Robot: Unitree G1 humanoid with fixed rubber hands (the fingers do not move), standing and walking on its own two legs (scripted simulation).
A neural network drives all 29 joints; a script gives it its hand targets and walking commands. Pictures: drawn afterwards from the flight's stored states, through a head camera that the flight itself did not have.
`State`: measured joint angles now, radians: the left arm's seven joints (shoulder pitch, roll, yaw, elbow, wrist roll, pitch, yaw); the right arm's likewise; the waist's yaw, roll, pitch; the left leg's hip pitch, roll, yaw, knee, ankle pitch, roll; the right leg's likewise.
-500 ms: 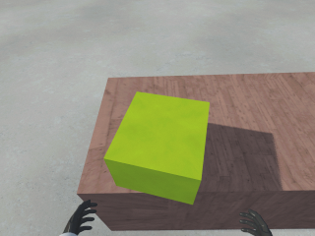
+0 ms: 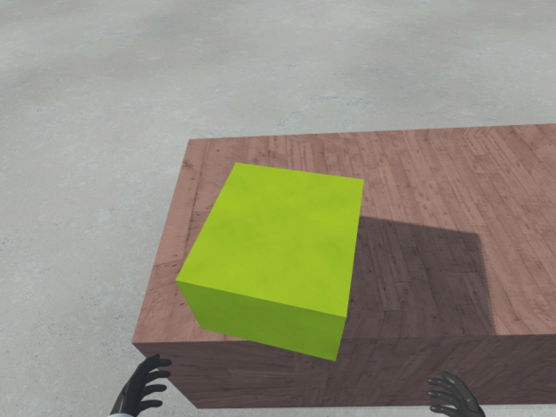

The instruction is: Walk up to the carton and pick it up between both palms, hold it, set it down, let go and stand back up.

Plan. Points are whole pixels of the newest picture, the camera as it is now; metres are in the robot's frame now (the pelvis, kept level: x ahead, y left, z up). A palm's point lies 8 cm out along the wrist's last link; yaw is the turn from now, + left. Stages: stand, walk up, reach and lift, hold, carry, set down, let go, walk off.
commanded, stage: stand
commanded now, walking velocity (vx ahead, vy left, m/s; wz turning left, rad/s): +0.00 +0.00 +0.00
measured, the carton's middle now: (282, 254) +0.44 +0.00 -0.09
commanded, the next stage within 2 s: none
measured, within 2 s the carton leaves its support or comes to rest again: neither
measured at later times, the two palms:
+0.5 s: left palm out of the picture +0.15 +0.24 -0.06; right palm out of the picture +0.11 -0.25 -0.09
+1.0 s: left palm out of the picture +0.14 +0.24 -0.07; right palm out of the picture +0.11 -0.25 -0.09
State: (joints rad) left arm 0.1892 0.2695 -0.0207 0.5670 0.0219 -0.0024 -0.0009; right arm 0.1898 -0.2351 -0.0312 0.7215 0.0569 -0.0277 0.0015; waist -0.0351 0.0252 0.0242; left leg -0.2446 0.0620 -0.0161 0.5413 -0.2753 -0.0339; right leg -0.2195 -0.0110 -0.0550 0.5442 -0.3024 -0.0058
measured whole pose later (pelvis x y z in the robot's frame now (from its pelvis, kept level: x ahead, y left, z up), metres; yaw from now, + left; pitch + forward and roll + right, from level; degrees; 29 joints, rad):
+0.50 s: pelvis -0.01 +0.00 +0.00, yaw +0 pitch -2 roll +0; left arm 0.20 0.27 -0.02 0.58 0.02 -0.01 0.00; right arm 0.19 -0.24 -0.03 0.72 0.06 -0.03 0.00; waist -0.04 0.03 0.02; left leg -0.24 0.06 -0.02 0.54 -0.26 -0.04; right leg -0.22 -0.01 -0.05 0.55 -0.29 -0.01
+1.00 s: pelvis -0.02 +0.00 +0.00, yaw +0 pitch -3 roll +0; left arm 0.21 0.27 -0.02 0.60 0.02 -0.01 0.00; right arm 0.19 -0.24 -0.03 0.72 0.06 -0.03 0.01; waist -0.04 0.03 0.02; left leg -0.24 0.06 -0.02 0.54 -0.25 -0.04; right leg -0.22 -0.01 -0.05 0.55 -0.28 -0.01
